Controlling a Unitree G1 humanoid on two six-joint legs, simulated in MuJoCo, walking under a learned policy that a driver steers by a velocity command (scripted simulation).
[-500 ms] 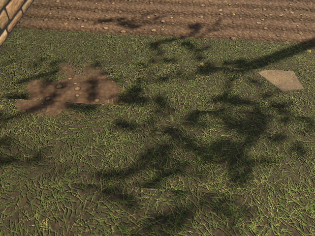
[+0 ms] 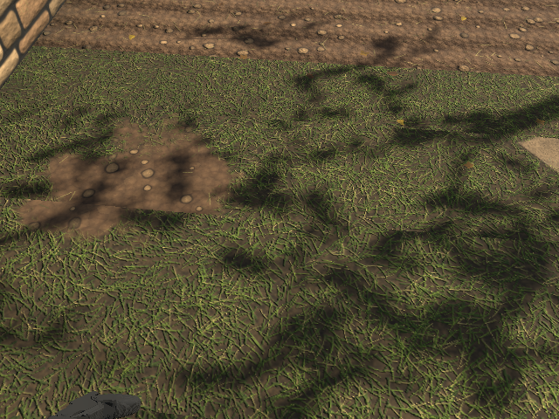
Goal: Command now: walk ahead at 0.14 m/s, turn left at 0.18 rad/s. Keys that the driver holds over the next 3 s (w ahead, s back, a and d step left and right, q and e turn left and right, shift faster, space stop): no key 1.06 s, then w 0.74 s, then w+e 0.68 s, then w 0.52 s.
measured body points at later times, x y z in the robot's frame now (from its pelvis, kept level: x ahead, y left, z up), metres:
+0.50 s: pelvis +0.06 -0.02 +0.00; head +0.08 -0.02 +0.45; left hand +0.24 +0.24 -0.11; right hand +0.11 -0.29 -0.14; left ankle -0.05 +0.09 -0.73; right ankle +0.16 -0.13 -0.73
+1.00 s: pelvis +0.06 -0.02 +0.00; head +0.08 -0.01 +0.45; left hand +0.21 +0.24 -0.13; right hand +0.08 -0.28 -0.14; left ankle -0.05 +0.09 -0.73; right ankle +0.16 -0.13 -0.73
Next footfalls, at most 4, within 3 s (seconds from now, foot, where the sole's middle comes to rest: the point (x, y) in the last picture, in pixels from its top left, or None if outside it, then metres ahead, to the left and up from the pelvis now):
0.02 right None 0.20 -0.13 -0.77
1.72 left None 0.38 0.12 -0.77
2.34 right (323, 344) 0.76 -0.13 -0.95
2.70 left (281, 244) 1.13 -0.03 -0.95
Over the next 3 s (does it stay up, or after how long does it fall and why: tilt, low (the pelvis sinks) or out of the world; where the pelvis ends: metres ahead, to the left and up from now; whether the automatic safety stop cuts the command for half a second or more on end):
stays up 1.07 -0.08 -0.17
